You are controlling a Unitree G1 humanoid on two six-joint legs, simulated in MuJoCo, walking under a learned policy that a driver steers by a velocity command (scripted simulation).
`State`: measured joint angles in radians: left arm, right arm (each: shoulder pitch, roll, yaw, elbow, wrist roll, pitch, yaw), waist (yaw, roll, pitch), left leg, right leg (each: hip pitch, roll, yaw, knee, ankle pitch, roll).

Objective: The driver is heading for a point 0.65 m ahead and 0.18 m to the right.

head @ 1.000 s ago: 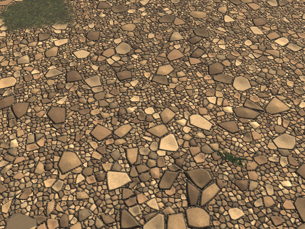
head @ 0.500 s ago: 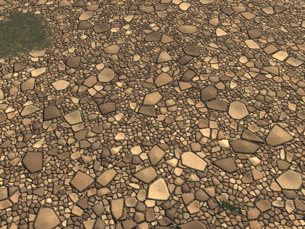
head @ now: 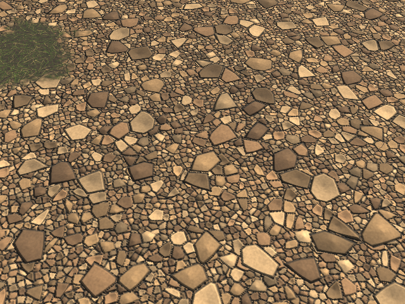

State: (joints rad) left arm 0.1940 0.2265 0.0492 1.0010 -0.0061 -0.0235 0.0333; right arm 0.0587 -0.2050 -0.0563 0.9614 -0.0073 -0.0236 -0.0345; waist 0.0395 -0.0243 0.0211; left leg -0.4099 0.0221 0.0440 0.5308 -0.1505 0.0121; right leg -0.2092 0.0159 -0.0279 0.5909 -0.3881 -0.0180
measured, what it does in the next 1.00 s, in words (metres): walks ahead, turning right: right foot, then left foot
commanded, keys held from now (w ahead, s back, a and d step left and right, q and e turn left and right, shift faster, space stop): e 0.46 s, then w+e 0.16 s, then w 0.38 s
